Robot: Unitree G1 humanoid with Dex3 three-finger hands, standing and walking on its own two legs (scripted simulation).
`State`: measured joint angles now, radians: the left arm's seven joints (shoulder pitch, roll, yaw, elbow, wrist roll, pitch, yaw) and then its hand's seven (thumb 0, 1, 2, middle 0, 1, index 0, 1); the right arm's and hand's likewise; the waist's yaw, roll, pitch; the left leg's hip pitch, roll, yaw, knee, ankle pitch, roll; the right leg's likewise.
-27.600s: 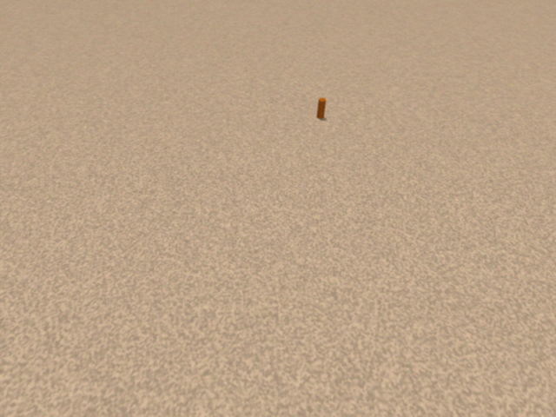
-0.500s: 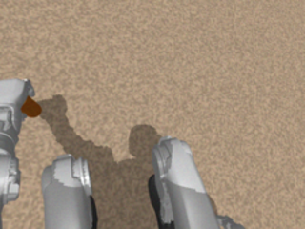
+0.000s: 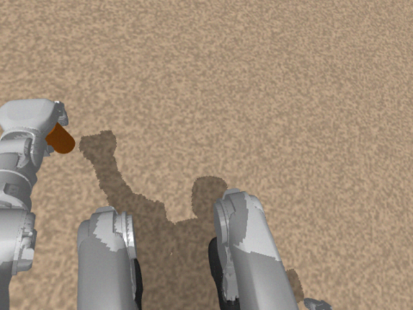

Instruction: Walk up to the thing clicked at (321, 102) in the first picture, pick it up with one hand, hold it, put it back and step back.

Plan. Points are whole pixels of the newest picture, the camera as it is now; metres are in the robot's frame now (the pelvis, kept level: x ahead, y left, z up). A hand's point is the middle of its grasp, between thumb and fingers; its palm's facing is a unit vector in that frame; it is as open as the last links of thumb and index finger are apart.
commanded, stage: lift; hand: left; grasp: from above
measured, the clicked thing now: (54, 135) +0.50 +0.26 -0.16
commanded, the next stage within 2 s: hold in 1.64 s
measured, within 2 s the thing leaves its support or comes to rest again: neither
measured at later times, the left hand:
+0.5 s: hand (13, 137) +0.44 +0.28 -0.04, palm faces -0.43 -0.05 -0.90, open 7.9 cm
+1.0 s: hand out of the picture +0.38 +0.27 +0.15, palm faces -0.40 -0.09 -0.91, open 7.9 cm
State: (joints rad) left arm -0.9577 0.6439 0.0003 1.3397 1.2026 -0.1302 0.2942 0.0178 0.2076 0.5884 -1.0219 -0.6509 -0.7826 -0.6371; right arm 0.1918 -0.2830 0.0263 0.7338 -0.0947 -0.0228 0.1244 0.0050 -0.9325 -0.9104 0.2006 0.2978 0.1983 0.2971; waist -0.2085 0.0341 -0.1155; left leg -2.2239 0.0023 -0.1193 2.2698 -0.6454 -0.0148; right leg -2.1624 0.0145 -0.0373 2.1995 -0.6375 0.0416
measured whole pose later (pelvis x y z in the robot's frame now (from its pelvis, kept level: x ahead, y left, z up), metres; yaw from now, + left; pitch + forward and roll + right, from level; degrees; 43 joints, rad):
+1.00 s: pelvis +0.02 +0.01 +0.22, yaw +3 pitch +24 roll -4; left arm -0.45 0.47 -0.13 0.78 1.01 0.03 0.11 0.05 0.26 0.55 -1.00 -0.75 -0.75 -0.65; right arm 0.18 -0.23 -0.02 0.69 0.03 0.05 -0.02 0.01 -0.93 -0.91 0.20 0.30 0.20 0.30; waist -0.08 0.05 -0.19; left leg -1.41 0.03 -0.05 1.55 -0.56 0.00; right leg -1.37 0.01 -0.01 1.49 -0.54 0.04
